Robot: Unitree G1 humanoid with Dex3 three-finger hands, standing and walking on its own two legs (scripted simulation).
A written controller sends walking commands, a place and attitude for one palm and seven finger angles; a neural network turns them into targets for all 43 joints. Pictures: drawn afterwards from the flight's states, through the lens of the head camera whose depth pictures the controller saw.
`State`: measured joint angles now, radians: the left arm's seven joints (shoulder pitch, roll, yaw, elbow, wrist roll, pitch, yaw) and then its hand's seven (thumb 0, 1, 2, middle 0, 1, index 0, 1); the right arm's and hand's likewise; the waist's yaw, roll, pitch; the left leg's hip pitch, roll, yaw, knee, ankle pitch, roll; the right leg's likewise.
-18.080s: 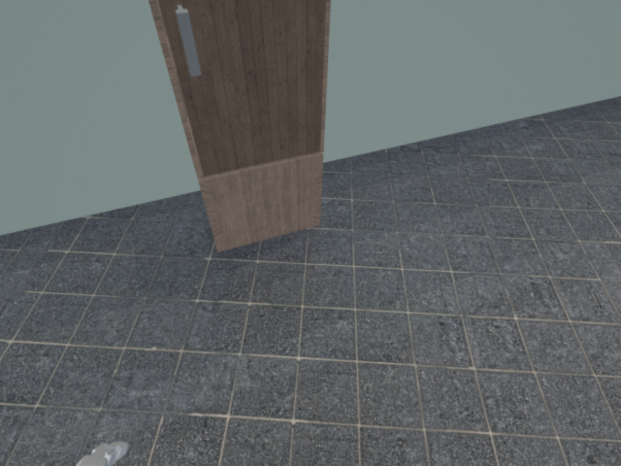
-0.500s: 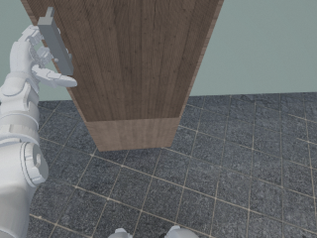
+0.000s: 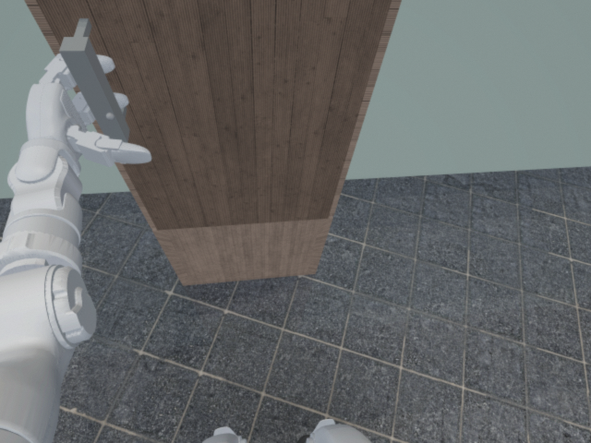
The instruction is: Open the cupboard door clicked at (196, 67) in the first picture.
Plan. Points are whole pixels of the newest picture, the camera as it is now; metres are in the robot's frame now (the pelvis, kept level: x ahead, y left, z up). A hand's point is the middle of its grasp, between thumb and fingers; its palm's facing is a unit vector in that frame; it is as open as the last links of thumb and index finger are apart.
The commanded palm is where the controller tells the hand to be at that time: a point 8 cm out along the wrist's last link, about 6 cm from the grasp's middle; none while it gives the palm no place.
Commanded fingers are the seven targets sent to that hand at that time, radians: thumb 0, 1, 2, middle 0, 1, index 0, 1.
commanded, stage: slide the fingers in behind the handle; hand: left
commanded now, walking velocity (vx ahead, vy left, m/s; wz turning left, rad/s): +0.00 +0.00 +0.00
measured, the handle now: (102, 84) +0.57 +0.21 +0.13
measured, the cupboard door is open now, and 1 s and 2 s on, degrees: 0 0 41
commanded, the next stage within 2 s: close the thumb around the handle in 0.16 s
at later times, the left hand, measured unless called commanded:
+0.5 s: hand (108, 116) +0.52 +0.19 +0.12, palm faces +0.02 -1.00 +0.00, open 12.4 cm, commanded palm +0.49 +0.23 +0.12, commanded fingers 0.00 0.23 0.61 -0.35 -1.28 -0.35 -1.28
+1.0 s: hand (115, 112) +0.52 +0.18 +0.13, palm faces +0.04 -1.00 +0.00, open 6.0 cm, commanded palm +0.49 +0.23 +0.12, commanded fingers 0.00 0.90 0.90 -0.40 -1.35 -0.40 -1.35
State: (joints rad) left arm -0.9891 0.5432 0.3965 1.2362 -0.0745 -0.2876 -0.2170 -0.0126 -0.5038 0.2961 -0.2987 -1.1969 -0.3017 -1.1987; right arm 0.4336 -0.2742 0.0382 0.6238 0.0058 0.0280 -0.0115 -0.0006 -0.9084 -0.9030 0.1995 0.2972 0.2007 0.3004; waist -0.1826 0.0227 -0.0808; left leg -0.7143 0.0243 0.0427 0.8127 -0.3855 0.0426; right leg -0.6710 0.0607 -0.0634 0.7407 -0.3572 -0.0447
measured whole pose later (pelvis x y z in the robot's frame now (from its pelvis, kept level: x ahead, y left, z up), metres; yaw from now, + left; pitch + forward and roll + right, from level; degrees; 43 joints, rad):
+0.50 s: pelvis +0.00 +0.00 +0.00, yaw +0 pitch +17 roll -3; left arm -0.99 0.54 0.38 1.23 -0.08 -0.29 -0.23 -0.01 -0.25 0.41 -0.32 -1.22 -0.32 -1.23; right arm 0.46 -0.28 0.03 0.63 0.00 0.02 -0.01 0.00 -0.91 -0.90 0.20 0.30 0.20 0.30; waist -0.18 0.03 -0.09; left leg -0.72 0.02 0.04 0.82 -0.39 0.05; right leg -0.68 0.06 -0.06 0.74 -0.35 -0.04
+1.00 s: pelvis +0.00 +0.00 +0.00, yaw +0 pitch +16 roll -2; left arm -0.99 0.51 0.38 1.21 -0.09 -0.29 -0.20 0.01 0.68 0.80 -0.34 -1.34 -0.36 -1.34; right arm 0.44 -0.28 0.03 0.64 0.00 0.03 0.00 0.00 -0.91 -0.90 0.20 0.30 0.20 0.30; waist -0.17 0.03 -0.09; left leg -0.71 0.02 0.04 0.81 -0.39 0.05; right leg -0.67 0.06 -0.06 0.74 -0.36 -0.04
